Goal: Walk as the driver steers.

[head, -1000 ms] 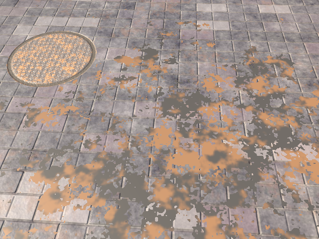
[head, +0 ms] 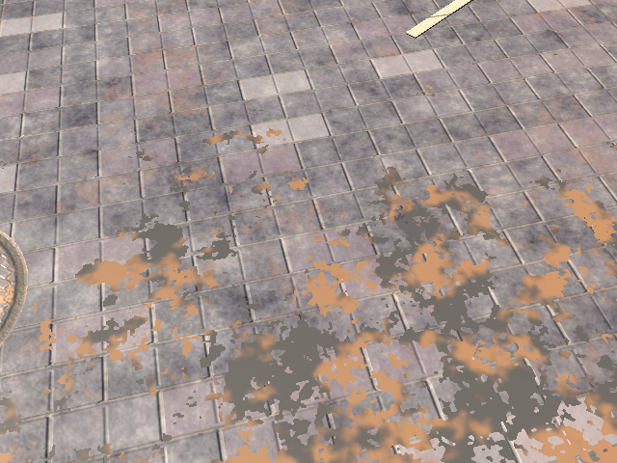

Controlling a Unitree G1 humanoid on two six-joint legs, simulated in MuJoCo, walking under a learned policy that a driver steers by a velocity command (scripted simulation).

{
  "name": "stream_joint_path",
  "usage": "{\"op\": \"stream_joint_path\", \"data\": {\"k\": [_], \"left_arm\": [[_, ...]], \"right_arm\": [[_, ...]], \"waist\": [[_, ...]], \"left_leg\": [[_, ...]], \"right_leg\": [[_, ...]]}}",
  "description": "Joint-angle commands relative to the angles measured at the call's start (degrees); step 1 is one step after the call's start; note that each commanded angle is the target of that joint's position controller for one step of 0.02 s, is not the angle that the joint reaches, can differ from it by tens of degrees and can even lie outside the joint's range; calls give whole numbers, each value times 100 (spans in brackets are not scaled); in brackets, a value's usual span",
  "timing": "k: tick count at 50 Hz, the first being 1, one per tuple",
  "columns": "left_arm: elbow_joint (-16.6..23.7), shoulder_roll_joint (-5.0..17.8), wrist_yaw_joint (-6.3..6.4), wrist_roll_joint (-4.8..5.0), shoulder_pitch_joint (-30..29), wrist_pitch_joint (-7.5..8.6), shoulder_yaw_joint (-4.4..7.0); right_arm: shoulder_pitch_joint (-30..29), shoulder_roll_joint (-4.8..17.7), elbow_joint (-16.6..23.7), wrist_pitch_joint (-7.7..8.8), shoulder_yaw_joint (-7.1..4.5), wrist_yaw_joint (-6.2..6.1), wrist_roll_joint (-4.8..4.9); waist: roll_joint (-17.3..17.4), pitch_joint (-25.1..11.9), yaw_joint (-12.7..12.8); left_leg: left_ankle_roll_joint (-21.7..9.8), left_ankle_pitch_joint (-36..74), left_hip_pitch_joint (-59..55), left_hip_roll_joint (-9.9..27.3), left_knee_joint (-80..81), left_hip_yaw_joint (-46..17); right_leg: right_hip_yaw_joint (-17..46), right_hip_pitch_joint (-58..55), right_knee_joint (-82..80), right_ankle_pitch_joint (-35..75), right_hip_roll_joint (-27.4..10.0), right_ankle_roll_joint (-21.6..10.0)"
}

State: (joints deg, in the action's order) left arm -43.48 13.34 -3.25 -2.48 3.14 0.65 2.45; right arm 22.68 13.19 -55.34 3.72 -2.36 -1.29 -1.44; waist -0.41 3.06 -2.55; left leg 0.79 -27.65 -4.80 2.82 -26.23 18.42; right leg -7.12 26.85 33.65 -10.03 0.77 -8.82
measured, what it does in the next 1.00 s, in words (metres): walks ahead, turning right: left foot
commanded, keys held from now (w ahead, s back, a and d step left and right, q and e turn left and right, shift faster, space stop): w+e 0.46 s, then w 0.54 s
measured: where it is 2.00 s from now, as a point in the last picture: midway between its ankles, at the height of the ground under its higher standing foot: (424, 237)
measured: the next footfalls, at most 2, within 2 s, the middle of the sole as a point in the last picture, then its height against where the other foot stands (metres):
left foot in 0.52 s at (292, 450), level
right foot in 1.02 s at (421, 381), level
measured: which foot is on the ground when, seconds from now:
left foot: down 0.00-0.02, up 0.04-0.50, down 0.52-1.00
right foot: down 0.00-0.52, up 0.54-1.00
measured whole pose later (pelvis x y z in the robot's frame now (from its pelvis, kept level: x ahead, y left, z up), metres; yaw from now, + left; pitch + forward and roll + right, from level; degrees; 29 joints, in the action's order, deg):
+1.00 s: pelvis +0.52 -0.09 +0.01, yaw -23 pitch +2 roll +2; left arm -42.1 13.7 -2.1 -2.3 2.7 2.5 0.2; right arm 25.6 13.7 -54.6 4.1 -2.2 0.9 -0.7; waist -1.1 1.2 -4.6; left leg -0.3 -20.7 -1.8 -1.2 -17.8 3.5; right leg -3.2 25.6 29.8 -8.7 -1.3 -3.8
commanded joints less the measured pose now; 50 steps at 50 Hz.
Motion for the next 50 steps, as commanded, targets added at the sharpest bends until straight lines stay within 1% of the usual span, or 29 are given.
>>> {"op": "stream_joint_path", "data": {"k": [1,2,3,4,5,6,8,11,15,20,21,23,24,25,26,27,28,29,30,31,32,34,36,39,42,46,48,49,50], "left_arm": [[-292,1538,211,-91,2264,75,545],[-170,1861,212,100,2096,25,606],[-231,1699,247,177,1964,-20,573],[-261,1384,287,207,1692,-9,494],[-240,1118,307,203,1420,19,421],[-225,953,325,249,1216,56,365],[-191,878,304,265,1198,173,323],[-251,1078,286,253,1492,255,370],[-306,1081,292,246,1933,234,374],[-328,1174,345,180,2305,214,393],[-307,1211,364,164,2286,213,401],[-208,1310,399,143,2008,221,423],[-172,1358,392,133,1847,243,427],[-190,1319,361,159,1796,274,406],[-149,1041,314,201,1879,325,319],[22,465,302,366,2484,346,189],[-81,776,322,203,2656,310,200],[-189,901,318,122,2376,260,220],[-136,869,261,86,1948,255,197],[-78,790,218,78,1762,238,183],[-47,758,179,18,1709,192,171],[-91,689,139,-6,1769,118,140],[-3,651,116,-5,1504,97,112],[224,546,69,-5,767,108,15],[397,376,29,42,99,146,-105],[503,492,84,76,-253,181,-105],[476,559,130,51,-109,210,-75],[337,582,161,19,296,243,-41],[41,724,213,-45,1070,304,39]], "right_arm": [[59,606,671,3,-118,39,108],[-271,688,998,78,-152,117,66],[-905,810,1117,124,-165,141,23],[-908,715,1135,195,-115,150,79],[-787,691,1042,199,-122,136,55],[-696,688,1028,113,-123,131,-55],[-536,618,1009,-87,-115,170,-154],[-942,520,1195,-201,-90,209,-136],[-1901,535,1515,-191,-56,234,-99],[-2644,581,1819,-91,7,277,-27],[-2659,626,1862,-68,5,274,-15],[-2250,776,1801,-18,-34,249,4],[-1763,877,1652,12,-79,213,5],[-1037,982,1423,72,-141,157,-23],[-247,1278,1313,142,-226,76,-124],[176,1871,1339,119,-351,28,-249],[-64,1691,1262,29,-356,70,-106],[-538,1159,1361,5,-243,105,-55],[-821,811,1360,16,-157,139,-33],[-901,684,1298,36,-110,138,-47],[-840,642,1191,75,-87,129,-29],[-611,700,1019,188,-99,170,19],[-470,788,895,257,-126,198,68],[-339,781,755,235,-131,206,82],[-117,824,602,205,-145,229,92],[227,988,397,156,-188,223,76],[217,1054,333,105,-206,200,66],[169,1068,305,78,-204,189,84],[223,955,273,57,-165,184,94]], "waist": [[-787,-1651,1018],[-1054,-1994,868],[-269,-1296,930],[-65,-667,707],[178,-327,425],[137,-211,221],[23,-390,86],[-81,-290,154],[-282,-85,514],[-354,-91,795],[-385,-92,765],[-449,-137,491],[-454,-299,267],[-216,-636,-81],[258,-1266,-398],[1476,-2014,-187],[1541,-1911,22],[660,-999,131],[226,-534,125],[365,-302,196],[590,-218,262],[666,-313,318],[612,-282,339],[558,-89,240],[576,-3,65],[583,4,-27],[575,-30,92],[485,-189,313],[225,-614,605]], "left_leg": [[-208,2757,2782,575,-4446,-246],[-4,-397,4302,-484,-5696,-1374],[-69,169,4878,-62,-5685,-2023],[-103,714,4776,173,-5206,-1990],[-106,916,4416,350,-4633,-1995],[-38,962,4058,416,-4311,-2011],[92,1007,3673,399,-4004,-1962],[237,1451,3910,370,-3351,-1850],[304,2272,4319,273,-2166,-1872],[199,2560,4175,-30,-1133,-1891],[147,2481,4006,-74,-957,-1935],[6,2166,3181,-189,-539,-1999],[-99,1951,2487,-325,-415,-1909],[-234,2014,1553,-402,-58,-1813],[-491,1388,380,357,162,-2556],[-1123,539,-1101,1944,584,-5113],[-1432,-80,-781,2168,1181,-6534],[-1383,-463,27,1953,1238,-5734],[-1277,-8,645,1619,1300,-4893],[-1134,704,1000,1328,1400,-4225],[-1054,1290,1238,1117,1470,-3763],[-1098,2368,1287,1001,1486,-3311],[-1203,2713,1199,1015,1628,-3030],[-1223,2629,1196,895,1904,-2629],[-1127,2880,1284,730,1923,-2250],[-1034,3424,904,960,1613,-2255],[-971,3942,699,1059,1239,-2252],[-890,4570,701,972,704,-2116],[-777,4867,934,699,-309,-1856]], "right_leg": [[2470,-3864,-699,-1012,-1247,-1048],[5155,-4468,-1654,-354,-2151,-1654],[4249,-4098,-1734,-12,-1956,-1451],[3506,-3283,-1780,476,-1799,-1236],[2960,-2629,-1859,1015,-1450,-941],[2561,-2165,-1928,1462,-1162,-798],[2247,-1872,-1982,2012,-920,-781],[2127,-1714,-2132,1889,-734,-737],[2283,-2006,-2146,1551,-640,-553],[2560,-2537,-1732,2098,-751,-455],[2661,-2574,-1625,2200,-800,-398],[2814,-2369,-1361,2365,-840,-191],[2775,-2226,-1022,2820,-799,-84],[2547,-2095,-169,3119,-526,45],[2160,-1589,1209,2368,-137,197],[1518,-1,2988,-830,725,444],[1477,730,3649,-1975,635,396],[1557,875,3849,-1483,283,384],[1483,795,3596,-1111,108,404],[1439,691,3295,-972,-30,430],[1414,532,3077,-919,-109,484],[1329,377,2936,-827,-63,558],[1259,636,2676,-612,-126,636],[937,896,1806,-30,-379,780],[575,507,750,469,-430,826],[384,110,83,366,-313,673],[317,-238,-190,41,-192,514],[246,-824,-518,46,-43,419],[286,-1874,-782,53,33,276]]}}
Keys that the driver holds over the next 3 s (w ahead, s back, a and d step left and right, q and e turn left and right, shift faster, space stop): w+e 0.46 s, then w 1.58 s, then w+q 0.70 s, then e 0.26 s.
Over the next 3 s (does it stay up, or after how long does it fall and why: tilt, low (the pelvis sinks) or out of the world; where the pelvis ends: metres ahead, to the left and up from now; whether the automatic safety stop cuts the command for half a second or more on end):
stays up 1.49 -0.41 0.03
